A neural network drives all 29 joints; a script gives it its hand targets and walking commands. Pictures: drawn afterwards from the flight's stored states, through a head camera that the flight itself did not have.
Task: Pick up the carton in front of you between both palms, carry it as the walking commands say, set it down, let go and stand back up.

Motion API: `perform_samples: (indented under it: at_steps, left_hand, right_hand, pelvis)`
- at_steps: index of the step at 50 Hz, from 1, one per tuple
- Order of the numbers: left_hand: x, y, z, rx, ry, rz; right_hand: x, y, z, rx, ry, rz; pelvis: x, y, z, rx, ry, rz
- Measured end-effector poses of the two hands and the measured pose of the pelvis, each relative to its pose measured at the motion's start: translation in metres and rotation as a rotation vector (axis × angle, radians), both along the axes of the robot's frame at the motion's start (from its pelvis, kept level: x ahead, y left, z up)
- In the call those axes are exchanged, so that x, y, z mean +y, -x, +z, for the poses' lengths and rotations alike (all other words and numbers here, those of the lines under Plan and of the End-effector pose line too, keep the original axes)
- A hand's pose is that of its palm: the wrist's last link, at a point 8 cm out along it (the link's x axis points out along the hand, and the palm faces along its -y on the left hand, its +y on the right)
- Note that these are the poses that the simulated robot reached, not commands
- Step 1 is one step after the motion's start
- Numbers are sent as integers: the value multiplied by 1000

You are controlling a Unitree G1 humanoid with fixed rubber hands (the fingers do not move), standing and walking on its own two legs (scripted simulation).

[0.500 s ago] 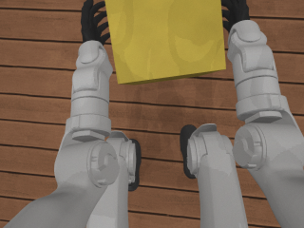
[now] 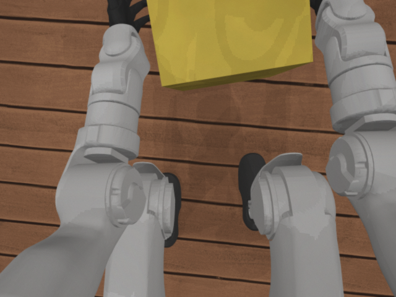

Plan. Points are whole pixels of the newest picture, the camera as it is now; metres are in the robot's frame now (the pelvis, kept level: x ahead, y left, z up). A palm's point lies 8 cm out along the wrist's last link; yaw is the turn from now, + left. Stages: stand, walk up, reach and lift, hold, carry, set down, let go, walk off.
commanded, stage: set down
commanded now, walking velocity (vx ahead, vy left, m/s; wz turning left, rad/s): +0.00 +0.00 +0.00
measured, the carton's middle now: (222, 24) +0.54 -0.08 -0.24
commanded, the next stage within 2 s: none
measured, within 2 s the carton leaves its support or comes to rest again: rests again in 0.10 s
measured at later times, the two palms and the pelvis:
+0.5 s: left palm (122, 30) +0.54 +0.08 -0.17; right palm (322, 5) +0.53 -0.23 -0.17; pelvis -0.01 +0.00 -0.01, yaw +1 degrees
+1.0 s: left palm (117, 41) +0.53 +0.11 -0.20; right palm (330, 21) +0.51 -0.26 -0.21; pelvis -0.01 +0.00 -0.01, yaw +0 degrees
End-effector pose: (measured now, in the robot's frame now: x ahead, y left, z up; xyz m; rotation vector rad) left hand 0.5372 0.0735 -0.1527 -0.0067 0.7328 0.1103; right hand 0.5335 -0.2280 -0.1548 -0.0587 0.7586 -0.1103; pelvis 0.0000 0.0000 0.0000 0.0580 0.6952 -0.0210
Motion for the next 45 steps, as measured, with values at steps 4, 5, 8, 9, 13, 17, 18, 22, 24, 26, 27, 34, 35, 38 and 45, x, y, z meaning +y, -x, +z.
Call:
perform_samples:
  at_steps: [4, 5, 8, 9, 13, 17, 18, 22, 24, 26, 27, 34, 35, 38, 45]
  left_hand:
    - [1, 2, -6, 19, -4, -17]
    - [1, 2, -6, 21, -6, -19]
    - [3, 1, -10, 23, -12, -22]
    - [4, 1, -10, 22, -14, -23]
    - [7, 0, -14, 21, -12, -26]
    - [8, 0, -15, 18, -6, -40]
    - [8, 0, -15, 17, -6, -43]
    - [9, 0, -15, 15, 0, -57]
    - [9, -1, -15, 14, 4, -63]
    - [10, -1, -16, 13, 8, -69]
    - [10, -1, -16, 13, 10, -72]
    - [12, -1, -17, 10, 20, -89]
    - [12, -1, -17, 9, 21, -90]
    - [12, -2, -17, 6, 18, -100]
    - [16, 0, -28, 23, -18, -121]
  right_hand:
    - [0, 5, -8, 20, 3, 4]
    - [0, 6, -10, 21, 3, 6]
    - [2, 7, -14, 21, -6, 11]
    - [2, 7, -14, 20, -10, 16]
    - [4, 6, -15, 19, -19, 29]
    - [3, 6, -16, 16, -25, 34]
    - [3, 6, -16, 15, -28, 35]
    - [2, 7, -17, 13, -39, 41]
    - [2, 7, -17, 12, -44, 45]
    - [1, 7, -17, 11, -48, 48]
    - [1, 7, -17, 10, -51, 49]
    - [0, 7, -19, 2, -66, 57]
    - [0, 7, -19, 0, -68, 57]
    - [-1, 7, -21, -6, -73, 58]
    - [-4, 12, -38, 7, -53, 36]
  pelvis:
    - [1, 3, -2, -14, 2, 6]
    - [1, 3, -3, -18, 3, 8]
    - [1, 5, -5, -31, 5, 14]
    - [1, 6, -5, -35, 6, 15]
    - [1, 8, -8, -50, 10, 20]
    - [1, 11, -10, -67, 12, 20]
    - [1, 11, -10, -71, 12, 20]
    - [2, 12, -11, -83, 13, 21]
    - [2, 13, -11, -88, 13, 20]
    - [2, 13, -11, -93, 13, 20]
    - [2, 13, -11, -95, 13, 20]
    - [1, 15, -12, -111, 13, 19]
    - [1, 15, -12, -114, 13, 19]
    - [1, 16, -13, -125, 13, 19]
    - [1, 16, -14, -166, 7, 10]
